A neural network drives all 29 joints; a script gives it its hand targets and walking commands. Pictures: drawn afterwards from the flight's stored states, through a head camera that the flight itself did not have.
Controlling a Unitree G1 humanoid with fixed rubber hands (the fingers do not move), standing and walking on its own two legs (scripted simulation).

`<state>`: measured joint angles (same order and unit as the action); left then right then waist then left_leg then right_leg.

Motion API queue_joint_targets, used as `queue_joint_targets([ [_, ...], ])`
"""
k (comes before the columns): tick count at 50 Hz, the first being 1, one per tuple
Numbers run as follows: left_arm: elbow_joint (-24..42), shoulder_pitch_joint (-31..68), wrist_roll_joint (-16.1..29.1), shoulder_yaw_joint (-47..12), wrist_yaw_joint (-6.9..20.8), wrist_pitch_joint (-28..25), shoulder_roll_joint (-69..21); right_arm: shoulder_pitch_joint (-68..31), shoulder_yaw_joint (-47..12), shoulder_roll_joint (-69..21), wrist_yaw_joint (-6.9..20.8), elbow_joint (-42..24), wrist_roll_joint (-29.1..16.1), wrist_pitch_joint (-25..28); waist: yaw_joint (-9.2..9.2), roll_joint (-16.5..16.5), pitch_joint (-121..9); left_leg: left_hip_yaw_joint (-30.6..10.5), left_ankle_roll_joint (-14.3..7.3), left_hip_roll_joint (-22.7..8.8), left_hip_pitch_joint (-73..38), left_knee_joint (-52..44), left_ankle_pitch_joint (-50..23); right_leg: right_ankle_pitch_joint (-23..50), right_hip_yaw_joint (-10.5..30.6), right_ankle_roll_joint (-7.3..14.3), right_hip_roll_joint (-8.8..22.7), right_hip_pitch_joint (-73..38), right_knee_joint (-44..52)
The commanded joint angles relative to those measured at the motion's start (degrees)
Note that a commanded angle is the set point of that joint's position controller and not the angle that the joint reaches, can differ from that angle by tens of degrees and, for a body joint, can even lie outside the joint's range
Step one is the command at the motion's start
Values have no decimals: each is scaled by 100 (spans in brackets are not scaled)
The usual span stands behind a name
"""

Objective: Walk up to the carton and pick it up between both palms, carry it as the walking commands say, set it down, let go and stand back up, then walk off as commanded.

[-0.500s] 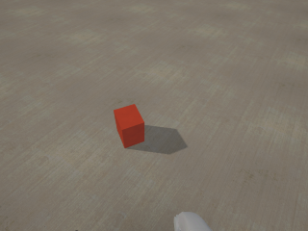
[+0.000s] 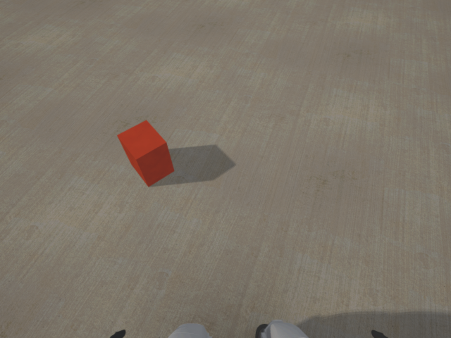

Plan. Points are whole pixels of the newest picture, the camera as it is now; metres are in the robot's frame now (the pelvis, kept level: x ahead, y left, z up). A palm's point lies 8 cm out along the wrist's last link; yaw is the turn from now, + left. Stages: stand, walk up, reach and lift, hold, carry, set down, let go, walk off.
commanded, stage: walk off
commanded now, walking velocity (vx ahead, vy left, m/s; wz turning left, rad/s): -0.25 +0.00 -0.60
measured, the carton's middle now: (147, 154) +0.92 +0.48 -0.64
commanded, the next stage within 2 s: stand in 0.16 s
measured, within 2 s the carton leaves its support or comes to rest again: neither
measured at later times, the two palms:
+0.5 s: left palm out of the picture +0.00 +0.24 -0.12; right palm out of the picture -0.16 -0.25 -0.13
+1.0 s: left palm out of the picture -0.12 +0.25 -0.14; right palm out of the picture -0.22 -0.17 -0.13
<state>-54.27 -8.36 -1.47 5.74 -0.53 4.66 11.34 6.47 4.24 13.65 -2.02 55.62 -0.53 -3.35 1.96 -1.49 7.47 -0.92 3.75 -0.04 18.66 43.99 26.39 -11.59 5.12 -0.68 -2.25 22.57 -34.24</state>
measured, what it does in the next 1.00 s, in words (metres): walks backwards: left foot, then right foot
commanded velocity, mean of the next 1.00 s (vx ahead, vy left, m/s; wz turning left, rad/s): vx -0.04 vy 0.00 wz -0.08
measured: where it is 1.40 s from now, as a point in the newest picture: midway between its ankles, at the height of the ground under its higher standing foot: outside the picture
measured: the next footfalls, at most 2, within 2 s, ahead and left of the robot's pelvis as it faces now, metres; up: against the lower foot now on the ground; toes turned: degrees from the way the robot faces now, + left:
left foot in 0.02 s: +0.02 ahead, +0.12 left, +0.00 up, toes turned -2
right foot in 0.40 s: -0.15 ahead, -0.11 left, +0.00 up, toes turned -16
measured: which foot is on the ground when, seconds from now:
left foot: up 0.00-0.00, down 0.02-0.40, up 0.42-0.62, down 0.64-1.00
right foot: down 0.00-0.04, up 0.06-0.38, down 0.40-1.00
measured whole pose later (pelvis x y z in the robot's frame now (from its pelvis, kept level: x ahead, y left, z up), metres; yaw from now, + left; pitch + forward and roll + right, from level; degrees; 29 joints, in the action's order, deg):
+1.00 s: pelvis -0.16 +0.03 +0.02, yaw -14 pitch -3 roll -1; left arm -67.2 -16.4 -1.1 1.3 -1.6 1.3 8.6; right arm 14.3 0.7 6.2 -1.4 67.2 0.7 -1.3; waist -0.5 -0.8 1.7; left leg 5.0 -0.5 -2.6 11.6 25.8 11.2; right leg -11.9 -0.8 -1.2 0.7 8.3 -23.3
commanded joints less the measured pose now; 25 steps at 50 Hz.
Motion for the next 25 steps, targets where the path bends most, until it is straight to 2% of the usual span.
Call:
queue_joint_targets([
  [1,320,-163,138,248,-41,36,1079,838,157,592,-44,-131,-85,120,-225,-702,-1374,-19,-95,30,-1264,-2269,-833,785,1957,336,1191,-476,1177],
  [2,291,-420,132,295,15,-20,1128,962,278,1113,-87,-3,-17,129,-202,460,-1429,-808,-285,-850,-1990,-2957,-787,181,1417,62,718,81,515],
  [3,693,221,151,189,-5,-47,790,714,291,1553,-91,-132,-21,122,-540,2568,-1338,-2091,-1101,-2583,-1494,-3068,-2032,-1546,-346,-333,-471,1158,-1230],
  [4,588,304,50,299,-24,-30,1034,329,192,1129,-76,-276,150,135,-315,2039,-978,-2060,-1582,-2850,-796,-2893,-3546,-2269,-67,-335,-329,942,-3132],
  [5,434,108,-95,237,-6,-15,808,242,120,943,-139,-344,222,115,-217,1589,-1003,-1656,-1546,-2710,-246,-2689,-4593,-2420,216,-245,-240,562,-3828],
  [6,285,-76,-37,298,59,7,873,-352,41,778,-191,-514,223,86,138,904,-594,-1008,-1361,-2232,560,-2620,-4175,-2141,326,-262,-107,226,-4275],
  [7,278,-216,26,303,166,31,750,-794,34,811,-200,-694,176,58,345,1049,-538,-475,-1092,-1833,371,-2710,-3064,-1612,57,-321,-38,501,-4344],
  [8,146,-490,-37,300,201,41,781,-1093,126,1063,-200,-785,245,57,330,1380,-817,-257,-1048,-1690,-70,-2685,-2597,-1307,-176,-427,-64,482,-4370],
  [9,237,-274,-13,317,197,24,986,-943,93,855,-180,-854,211,52,129,1333,-788,-285,-1091,-1531,-369,-2744,-2158,-1245,-200,-512,-126,637,-4076],
  [10,204,-298,2,312,196,-9,819,-453,166,1030,-117,-738,210,91,-65,1120,-964,-402,-1102,-1518,-613,-2725,-1541,-1257,-249,-571,-38,565,-3848],
  [11,169,-250,11,236,172,-33,727,-548,171,880,-110,-666,218,175,-133,1242,-1178,-168,-1052,-1487,-1189,-2582,-1610,-1316,-401,-618,181,538,-2927],
  [12,240,32,12,195,123,-13,722,-90,172,949,-88,-439,183,215,-350,1278,-1040,-205,-1104,-1567,-1504,-2460,-1914,-1656,-500,-600,116,591,-2207],
  [13,376,287,84,222,95,-29,757,154,202,1029,-55,-294,247,221,-487,1349,-922,-423,-1145,-1555,-1331,-2426,-1925,-2042,-552,-587,88,275,-1669],
  [14,310,297,71,180,61,26,623,518,197,1001,-22,-97,236,203,-651,1508,-831,-526,-1141,-1737,-1507,-2545,-1670,-2238,-656,-488,30,241,-1267],
  [15,283,2,110,181,39,45,648,475,240,1093,-14,-85,277,182,-503,1971,-744,-566,-1226,-1846,-1513,-2494,-2023,-2565,-815,-411,43,90,-672],
  [16,227,85,122,98,22,21,514,611,294,1284,-2,-52,306,115,-627,1799,-675,-657,-1229,-1846,-1064,-2515,-2066,-2157,-808,-377,108,-369,-379],
  [17,173,-312,184,48,22,-11,334,587,294,1165,11,39,279,70,-422,1875,-678,-644,-1176,-1769,-984,-2454,-2192,-1882,-980,-319,-51,-679,469],
  [18,-75,-754,146,68,8,-66,528,731,321,1262,-9,111,223,72,-284,1249,-894,-640,-1025,-1899,-767,-2422,-2243,-827,-1055,-196,-22,-1388,1095],
  [19,-158,-966,117,156,12,-139,769,694,276,1118,24,120,169,126,-54,934,-1058,-158,-586,-1672,-319,-2026,-1886,-33,-759,-73,264,-2117,1824],
  [20,-154,-963,50,246,-54,-178,1312,793,238,801,124,103,147,186,-42,-737,-1081,435,-167,-1167,682,-1023,-1159,-668,729,145,1347,-2842,2457],
  [21,-37,-570,-19,334,-72,-225,1886,-154,100,324,64,-342,143,206,138,-1924,-628,740,10,-531,1338,-467,266,409,1519,769,2368,-1794,2231],
  [22,-14,-434,-140,251,-41,-306,1456,-549,96,405,84,-361,129,179,244,-1330,-449,290,16,-755,821,290,251,1599,1329,1094,2350,-1220,2105],
  [23,-96,-462,-144,14,-52,-389,804,-301,80,258,140,-187,100,106,68,-725,-497,61,-3,-708,535,723,124,1434,1066,1028,2256,-1092,2065],
  [24,-74,-170,-95,-75,-125,-398,669,-227,54,216,205,-97,47,109,-107,-529,-448,160,-56,-711,691,635,-136,1478,649,906,1949,-1301,2001],
  [25,6,49,-69,-65,-152,-436,730,173,96,336,191,83,110,32,-218,-951,-446,199,-111,-664,494,773,-308,1337,529,847,1810,-1036,1996],
])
